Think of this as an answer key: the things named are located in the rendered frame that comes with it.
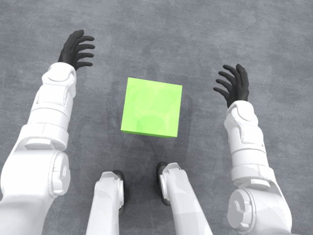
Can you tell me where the robot left hand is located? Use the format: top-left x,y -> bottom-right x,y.
58,30 -> 95,71

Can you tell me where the robot right hand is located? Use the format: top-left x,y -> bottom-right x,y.
213,64 -> 249,108

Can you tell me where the right robot upper arm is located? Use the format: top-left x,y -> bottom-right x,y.
227,188 -> 298,235

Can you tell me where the left robot upper arm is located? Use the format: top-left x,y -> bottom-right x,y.
0,150 -> 70,235

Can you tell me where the right robot shin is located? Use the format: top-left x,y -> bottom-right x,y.
163,163 -> 187,200

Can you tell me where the robot right thigh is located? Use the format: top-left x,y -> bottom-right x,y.
160,168 -> 213,235

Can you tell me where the carton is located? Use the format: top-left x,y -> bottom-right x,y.
121,77 -> 182,138

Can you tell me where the left robot forearm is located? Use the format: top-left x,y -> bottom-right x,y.
0,62 -> 76,194

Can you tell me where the right robot forearm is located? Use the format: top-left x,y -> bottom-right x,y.
224,100 -> 292,220

